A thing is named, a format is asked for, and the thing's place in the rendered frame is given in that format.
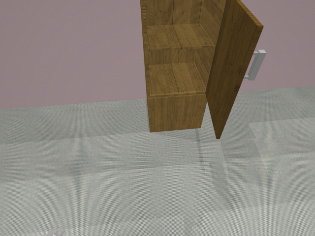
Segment handle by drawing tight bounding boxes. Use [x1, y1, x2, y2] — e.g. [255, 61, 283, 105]
[244, 50, 266, 81]

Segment cupboard door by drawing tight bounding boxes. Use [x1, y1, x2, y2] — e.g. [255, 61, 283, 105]
[205, 0, 264, 139]

